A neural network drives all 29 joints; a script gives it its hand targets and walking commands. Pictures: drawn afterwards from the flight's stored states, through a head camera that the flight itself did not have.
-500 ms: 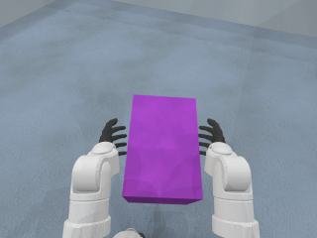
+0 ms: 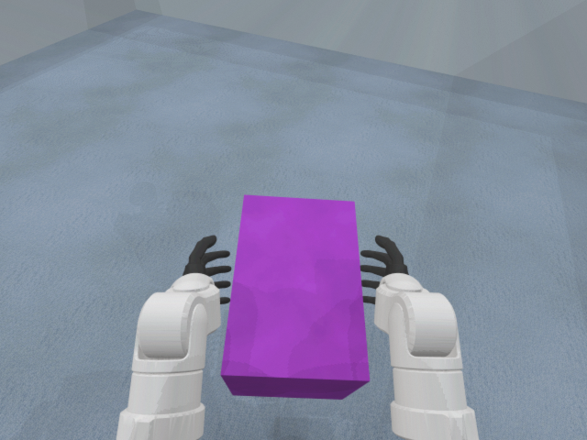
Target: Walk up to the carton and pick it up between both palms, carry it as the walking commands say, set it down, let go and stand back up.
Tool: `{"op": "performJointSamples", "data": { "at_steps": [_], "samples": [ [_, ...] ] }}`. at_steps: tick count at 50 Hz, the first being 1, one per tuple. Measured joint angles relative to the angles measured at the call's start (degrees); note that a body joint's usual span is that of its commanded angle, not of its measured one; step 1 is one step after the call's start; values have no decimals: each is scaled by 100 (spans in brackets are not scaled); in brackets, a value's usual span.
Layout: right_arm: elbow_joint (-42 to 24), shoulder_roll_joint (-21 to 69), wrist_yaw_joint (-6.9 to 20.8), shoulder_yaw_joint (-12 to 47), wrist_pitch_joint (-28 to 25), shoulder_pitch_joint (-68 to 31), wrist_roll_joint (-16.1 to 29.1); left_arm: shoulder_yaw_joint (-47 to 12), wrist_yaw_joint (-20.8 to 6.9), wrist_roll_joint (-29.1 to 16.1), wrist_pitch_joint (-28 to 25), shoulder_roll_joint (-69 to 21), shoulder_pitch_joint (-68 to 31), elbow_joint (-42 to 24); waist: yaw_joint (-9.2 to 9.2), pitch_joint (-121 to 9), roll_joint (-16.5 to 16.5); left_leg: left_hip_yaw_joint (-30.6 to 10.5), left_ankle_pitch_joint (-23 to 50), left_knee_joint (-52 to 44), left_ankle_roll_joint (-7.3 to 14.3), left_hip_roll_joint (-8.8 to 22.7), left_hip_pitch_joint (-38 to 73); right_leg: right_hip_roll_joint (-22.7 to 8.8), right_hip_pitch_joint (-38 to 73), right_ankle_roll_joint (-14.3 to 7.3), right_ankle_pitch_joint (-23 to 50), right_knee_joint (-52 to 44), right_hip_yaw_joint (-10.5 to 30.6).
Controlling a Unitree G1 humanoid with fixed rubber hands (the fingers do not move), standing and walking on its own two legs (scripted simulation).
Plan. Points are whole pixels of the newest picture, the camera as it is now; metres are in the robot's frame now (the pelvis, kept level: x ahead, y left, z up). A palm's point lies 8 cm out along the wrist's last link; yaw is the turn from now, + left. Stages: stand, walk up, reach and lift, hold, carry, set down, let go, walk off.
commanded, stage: carry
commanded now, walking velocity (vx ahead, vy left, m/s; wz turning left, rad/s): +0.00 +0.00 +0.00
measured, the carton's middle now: (293, 298) +0.33 +0.02 +0.00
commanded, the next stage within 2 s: none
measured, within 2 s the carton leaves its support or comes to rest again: neither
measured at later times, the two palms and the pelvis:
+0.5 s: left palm (195, 320) +0.24 +0.14 +0.09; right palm (408, 333) +0.24 -0.11 +0.09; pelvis -0.06 +0.01 +0.00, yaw +0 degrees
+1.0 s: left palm (209, 313) +0.26 +0.13 +0.07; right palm (411, 325) +0.26 -0.13 +0.07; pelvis -0.04 +0.00 +0.00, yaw +0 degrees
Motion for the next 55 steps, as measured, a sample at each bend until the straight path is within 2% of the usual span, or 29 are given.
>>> {"op": "performJointSamples", "data": {
  "at_steps": [2,5,13,17,25,34,55],
  "samples": [
    [53,29,-25,-152,-65,-87,-119,-44,-13,-21,-58,-31,-98,102,75,96,194,-63,39,61,-10,65,-20,68,77,-61,373,-149,-68],
    [84,14,12,-240,-29,-36,-160,-76,-45,15,-64,-53,-175,334,74,12,228,-89,178,-72,-49,11,-17,21,61,-69,358,-185,-100],
    [276,39,5,-325,19,-114,-200,-44,-90,205,-55,-95,-309,635,-207,-78,48,-14,499,-339,83,-75,-62,-49,-78,-51,533,-273,-40],
    [227,50,-8,-367,1,-143,-142,-66,-60,247,-51,-105,-339,581,-275,-23,18,13,627,-436,84,-95,-119,-66,-191,-72,478,-246,-16],
    [105,62,-22,-358,-20,-176,-65,31,-41,211,-71,-120,-380,440,-233,116,76,31,695,-380,83,-83,-236,-63,-319,-92,601,-189,2],
    [310,72,8,-444,-172,-201,-134,87,-125,178,-232,-121,-384,633,-159,171,69,16,662,-288,78,-69,-274,-58,-345,-99,678,-127,-9],
    [672,22,134,-450,-843,-67,-26,175,-279,151,-930,-74,-244,991,-250,192,50,-15,466,-277,-6,17,-143,36,-187,-144,524,-189,-34]
  ]
}}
